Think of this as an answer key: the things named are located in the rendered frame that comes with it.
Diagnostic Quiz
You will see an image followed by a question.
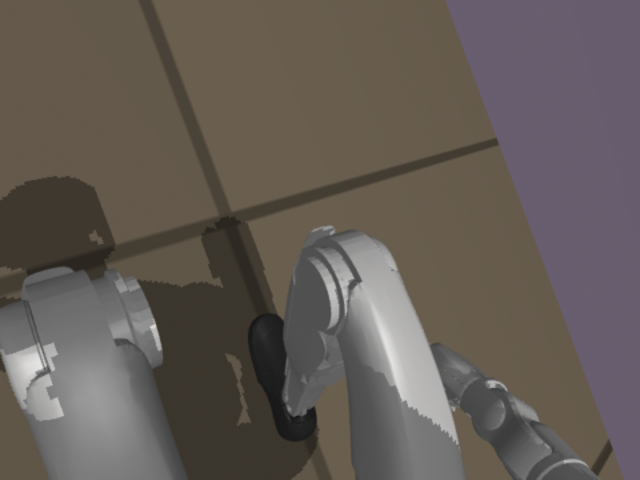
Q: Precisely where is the right robot foot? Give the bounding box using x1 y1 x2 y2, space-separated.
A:
248 314 317 442

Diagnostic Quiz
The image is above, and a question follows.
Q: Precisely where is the right robot hand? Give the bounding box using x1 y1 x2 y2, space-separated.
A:
428 342 488 412

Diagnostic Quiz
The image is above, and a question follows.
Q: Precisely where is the right robot arm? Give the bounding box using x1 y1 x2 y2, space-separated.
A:
460 377 601 480

